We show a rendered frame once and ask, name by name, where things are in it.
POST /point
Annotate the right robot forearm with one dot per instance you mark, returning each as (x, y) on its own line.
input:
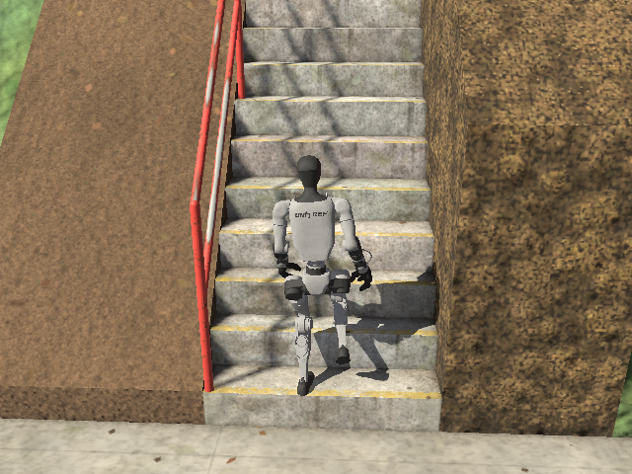
(358, 259)

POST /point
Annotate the right robot hand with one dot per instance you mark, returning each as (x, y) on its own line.
(367, 277)

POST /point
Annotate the robot left upper arm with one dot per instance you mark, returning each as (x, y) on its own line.
(281, 210)

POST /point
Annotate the humanoid robot torso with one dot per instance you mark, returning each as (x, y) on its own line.
(313, 234)

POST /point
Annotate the left robot hand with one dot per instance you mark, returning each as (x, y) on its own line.
(283, 273)

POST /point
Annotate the left robot forearm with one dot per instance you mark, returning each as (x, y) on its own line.
(282, 259)

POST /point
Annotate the robot right upper arm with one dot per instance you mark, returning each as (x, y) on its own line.
(341, 205)

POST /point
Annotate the robot left foot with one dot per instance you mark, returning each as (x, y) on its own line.
(303, 387)

